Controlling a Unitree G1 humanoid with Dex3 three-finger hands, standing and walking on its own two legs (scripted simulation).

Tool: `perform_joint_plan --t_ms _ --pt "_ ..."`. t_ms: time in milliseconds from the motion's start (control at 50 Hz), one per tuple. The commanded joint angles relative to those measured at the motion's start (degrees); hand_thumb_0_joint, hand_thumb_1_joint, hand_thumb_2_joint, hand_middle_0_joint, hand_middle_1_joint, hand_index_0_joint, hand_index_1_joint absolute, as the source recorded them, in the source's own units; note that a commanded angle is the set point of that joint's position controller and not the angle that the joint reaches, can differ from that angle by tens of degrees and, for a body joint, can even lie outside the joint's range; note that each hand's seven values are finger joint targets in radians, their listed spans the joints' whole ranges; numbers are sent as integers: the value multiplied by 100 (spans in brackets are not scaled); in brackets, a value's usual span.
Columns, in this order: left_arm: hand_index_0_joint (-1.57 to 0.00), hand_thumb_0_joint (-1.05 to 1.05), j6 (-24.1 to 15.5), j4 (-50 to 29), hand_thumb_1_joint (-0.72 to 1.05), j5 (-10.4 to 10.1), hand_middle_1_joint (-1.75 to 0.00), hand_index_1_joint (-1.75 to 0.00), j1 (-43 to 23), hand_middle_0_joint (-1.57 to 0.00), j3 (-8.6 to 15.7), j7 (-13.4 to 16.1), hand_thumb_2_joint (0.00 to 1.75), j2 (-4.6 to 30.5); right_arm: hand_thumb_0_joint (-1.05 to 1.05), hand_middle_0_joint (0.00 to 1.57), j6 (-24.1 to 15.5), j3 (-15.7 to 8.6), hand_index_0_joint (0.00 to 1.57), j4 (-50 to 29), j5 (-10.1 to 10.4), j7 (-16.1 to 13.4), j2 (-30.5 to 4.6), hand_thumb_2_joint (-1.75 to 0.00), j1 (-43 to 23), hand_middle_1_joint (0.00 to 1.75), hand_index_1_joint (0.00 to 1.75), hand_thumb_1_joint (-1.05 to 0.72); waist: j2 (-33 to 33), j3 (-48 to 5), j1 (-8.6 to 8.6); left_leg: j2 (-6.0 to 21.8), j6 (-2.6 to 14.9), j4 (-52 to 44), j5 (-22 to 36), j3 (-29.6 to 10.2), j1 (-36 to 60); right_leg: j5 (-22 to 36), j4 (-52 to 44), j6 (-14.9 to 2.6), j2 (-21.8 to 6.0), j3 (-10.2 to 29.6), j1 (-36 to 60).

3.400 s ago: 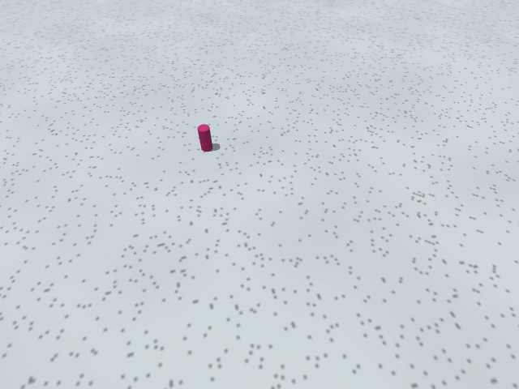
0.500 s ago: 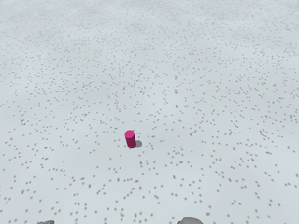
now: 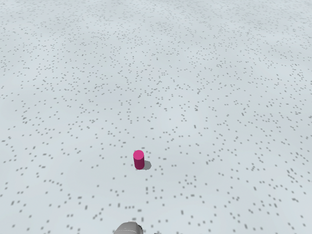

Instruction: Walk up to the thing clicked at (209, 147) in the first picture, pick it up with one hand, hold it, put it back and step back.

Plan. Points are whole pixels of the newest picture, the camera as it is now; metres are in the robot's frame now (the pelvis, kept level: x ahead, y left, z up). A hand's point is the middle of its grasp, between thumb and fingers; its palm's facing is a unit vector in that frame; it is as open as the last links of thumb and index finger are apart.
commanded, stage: walk up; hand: left
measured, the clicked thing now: (139, 160) +0.62 +0.16 -0.68
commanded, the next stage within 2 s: none
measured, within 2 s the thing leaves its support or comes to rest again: neither
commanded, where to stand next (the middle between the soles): +0.30 -0.01 m, yaw -1 degrees
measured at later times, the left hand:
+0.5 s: hand (76, 199) +0.21 +0.27 -0.12, palm faces -0.07 -0.89 -0.45, open 7.4 cm
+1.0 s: hand (87, 180) +0.28 +0.27 -0.16, palm faces -0.03 -0.94 -0.34, open 7.4 cm
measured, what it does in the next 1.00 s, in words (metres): walks ahead: right foot, then left foot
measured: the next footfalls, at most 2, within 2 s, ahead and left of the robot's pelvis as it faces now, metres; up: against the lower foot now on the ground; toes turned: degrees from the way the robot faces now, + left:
right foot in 0.46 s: +0.25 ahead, -0.14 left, +0.00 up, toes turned -3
left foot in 0.84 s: +0.29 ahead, +0.13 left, +0.00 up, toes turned +0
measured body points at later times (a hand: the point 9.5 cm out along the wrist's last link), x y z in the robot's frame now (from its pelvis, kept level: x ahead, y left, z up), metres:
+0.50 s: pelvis +0.15 -0.02 +0.00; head +0.16 -0.05 +0.44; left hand +0.21 +0.31 -0.09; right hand +0.19 -0.34 -0.13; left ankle +0.11 +0.12 -0.72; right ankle +0.22 -0.14 -0.73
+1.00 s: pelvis +0.19 +0.01 +0.00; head +0.22 +0.03 +0.44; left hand +0.28 +0.31 -0.14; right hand +0.28 -0.30 -0.11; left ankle +0.25 +0.13 -0.73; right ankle +0.22 -0.13 -0.72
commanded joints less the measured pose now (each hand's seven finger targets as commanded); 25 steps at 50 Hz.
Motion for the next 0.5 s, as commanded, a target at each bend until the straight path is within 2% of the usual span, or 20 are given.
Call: perform_joint_plan --t_ms 0,20,40,60,100,120,140,160,200,260,280,300,340,360,380,400,420,440,460,480 --pt "-20 0 -78 -606 90 -124 -30 -30 147 -20 134 92 90 766 0 20 -350 -546 20 -225 -76 -185 -1704 -90 1295 30 30 -90 1567 -1177 -770 776 643 -1027 -1194 -1412 3043 1521 2485 -420 -451 251 -2043" --pt "-20 0 -30 -516 90 -154 -30 -30 253 -20 161 106 90 737 0 20 -356 -595 20 -400 10 -234 -1981 -90 1209 30 30 -90 1656 -963 -675 1835 1117 -1721 -1786 -3606 3290 -662 3122 -231 330 338 -3270" --pt "-20 0 39 -377 90 -78 -30 -30 190 -20 268 186 90 1259 0 20 -329 -616 20 -447 161 -219 -1965 -90 1012 30 30 -90 1145 -815 -636 2080 1481 -1612 -1769 -3761 3028 -898 3604 -289 -131 858 -3278" --pt "-20 0 28 -356 90 -69 -30 -30 29 -20 243 193 90 1336 0 20 -296 -569 20 -496 197 -240 -1794 -90 871 30 30 -90 828 -576 -589 2002 1559 -1606 -1096 -3313 2623 -729 3796 -268 -245 991 -3301" --pt "-20 0 30 -232 90 -113 -30 -30 71 -20 238 139 90 1201 0 20 -312 -376 20 -639 197 -285 -1393 -90 506 30 30 -90 457 -290 -385 1360 1083 -1516 215 -1766 1957 -74 3343 -246 -378 1291 -2816" --pt "-20 0 56 -161 90 -120 -30 -30 226 -20 227 102 90 1128 0 20 -337 -346 20 -629 225 -288 -1340 -90 441 30 30 -90 580 -224 -273 1174 934 -1519 560 -1288 1714 131 3124 -209 -454 1222 -2601" --pt "-20 0 90 -109 90 -113 -30 -30 282 -20 228 72 90 1063 0 20 -361 -343 20 -632 227 -281 -1339 -90 416 30 30 -90 646 -192 -229 1038 892 -1542 626 -1061 1458 337 3013 -151 -420 1103 -2395" --pt "-20 0 119 -71 90 -118 -30 -30 336 -20 237 49 90 1002 0 20 -367 -337 20 -675 211 -280 -1344 -90 307 30 30 -90 770 -173 -188 981 957 -1620 350 -881 1241 484 2962 -100 -427 952 -2289" --pt "-20 0 120 -131 90 -102 -30 -30 226 -20 233 2 90 958 0 20 -346 -348 20 -785 172 -265 -1396 -90 182 30 30 -90 965 46 -212 1001 1138 -1829 -444 -770 1063 659 2339 32 -537 791 -2350" --pt "-20 0 93 -192 90 -35 -30 -30 -182 -20 267 -62 90 973 0 20 -330 -381 20 -820 139 -224 -1496 -90 211 30 30 -90 973 264 -330 971 1215 -2047 -1364 -774 807 830 1631 104 -597 649 -2332" --pt "-20 0 61 -223 90 -36 -30 -30 -280 -20 269 -74 90 936 0 20 -320 -404 20 -826 140 -211 -1557 -90 197 30 30 -90 1067 246 -327 1031 1218 -1978 -1419 -767 768 965 1240 80 -625 625 -2138" --pt "-20 0 32 -204 90 -41 -30 -30 -335 -20 281 -71 90 947 0 20 -306 -396 20 -832 125 -196 -1521 -90 208 30 30 -90 986 254 -326 955 1189 -1911 -1438 -681 639 1089 1049 74 -589 595 -1977" --pt "-20 0 -11 -162 90 -44 -30 -30 -396 -20 300 -67 90 942 0 20 -260 -388 20 -870 120 -163 -1506 -90 132 30 30 -90 943 264 -302 923 1142 -1796 -1613 -680 438 1209 762 46 -462 484 -1665" --pt "-20 0 -37 -140 90 -37 -30 -30 -400 -20 314 -51 90 955 0 20 -225 -374 20 -886 127 -156 -1494 -90 119 30 30 -90 867 207 -308 920 1120 -1626 -1495 -715 454 1154 586 46 -385 447 -1478" --pt "-20 0 -61 -54 90 -19 -30 -30 -222 -20 312 -17 90 925 0 20 -190 -364 20 -911 154 -159 -1490 -90 3 30 30 -90 755 117 -142 962 1076 -1341 -1418 -676 314 1362 410 11 -354 427 -1095" --pt "-20 0 -104 70 90 -7 -30 -30 88 -20 315 28 90 924 0 20 -152 -330 20 -959 166 -168 -1395 -90 -85 30 30 -90 423 -86 18 865 964 -819 -1113 -573 281 1539 57 12 -238 393 -598" --pt "-20 0 -158 171 90 14 -30 -30 271 -20 375 87 90 1079 0 20 -123 -232 20 -968 159 -177 -1108 -90 60 30 30 -90 -88 -341 87 604 769 -103 -908 -348 82 1369 -81 -28 -138 466 58" --pt "-20 0 -217 193 90 41 -30 -30 606 -20 439 160 90 1270 0 20 -114 -116 20 -915 173 -190 -790 -90 340 30 30 -90 -973 -662 257 221 591 1186 -988 21 47 842 -723 -137 -575 1091 422" --pt "-20 0 -253 54 90 64 -30 -30 463 -20 492 243 90 1712 0 20 -80 27 20 -937 181 -209 -388 -90 607 30 30 -90 -1992 -656 76 -448 176 2340 -2107 268 -748 843 -1397 -533 -1979 3305 515" --pt "-20 0 -217 -118 90 1 -30 -30 117 -20 454 240 90 1760 0 20 8 -98 20 -776 141 -282 -883 -90 680 30 30 -90 -1126 -393 -12 -478 77 2634 -2301 -186 -965 835 -1505 -1096 -2349 3848 245"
